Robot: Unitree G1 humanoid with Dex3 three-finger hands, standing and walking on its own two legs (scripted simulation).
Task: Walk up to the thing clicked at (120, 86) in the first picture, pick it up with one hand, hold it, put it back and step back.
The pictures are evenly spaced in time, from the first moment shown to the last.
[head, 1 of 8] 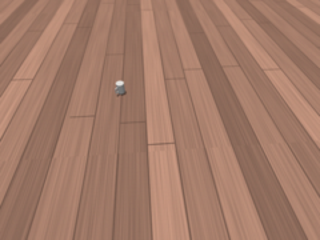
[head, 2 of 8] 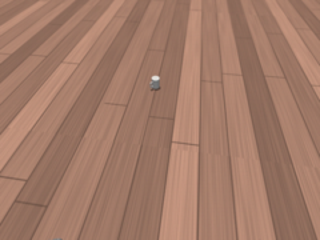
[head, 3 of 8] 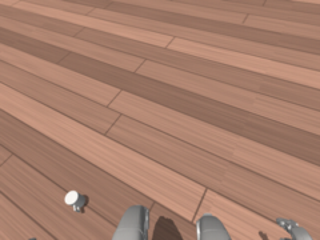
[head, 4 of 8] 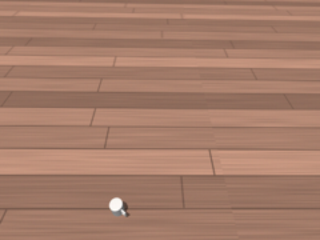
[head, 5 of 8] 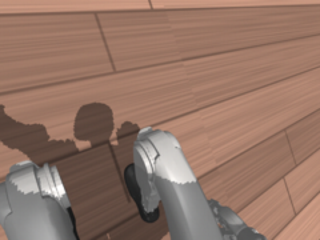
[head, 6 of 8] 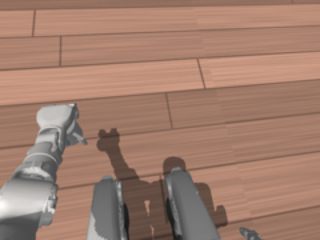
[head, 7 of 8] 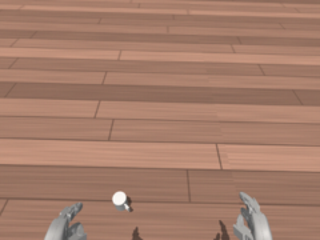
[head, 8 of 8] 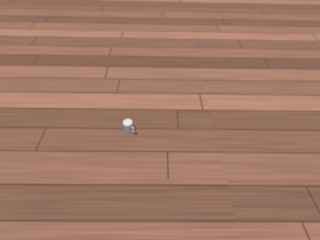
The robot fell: no
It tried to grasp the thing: yes
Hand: left
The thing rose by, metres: 0.66
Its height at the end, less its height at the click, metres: +0.00
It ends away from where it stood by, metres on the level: 0.01
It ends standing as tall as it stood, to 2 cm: yes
